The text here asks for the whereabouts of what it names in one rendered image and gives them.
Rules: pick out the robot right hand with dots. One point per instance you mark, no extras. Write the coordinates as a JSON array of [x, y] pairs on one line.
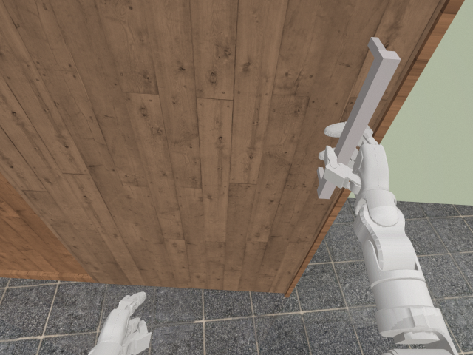
[[369, 163]]

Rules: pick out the handle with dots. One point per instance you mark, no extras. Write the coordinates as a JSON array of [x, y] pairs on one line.
[[381, 71]]

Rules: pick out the robot left hand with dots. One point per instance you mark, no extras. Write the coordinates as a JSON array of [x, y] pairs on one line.
[[118, 328]]

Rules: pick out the robot right forearm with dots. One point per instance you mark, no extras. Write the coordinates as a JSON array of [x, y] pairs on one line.
[[405, 308]]

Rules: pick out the wardrobe door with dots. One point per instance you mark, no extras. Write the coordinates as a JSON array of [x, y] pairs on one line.
[[175, 143], [26, 243]]

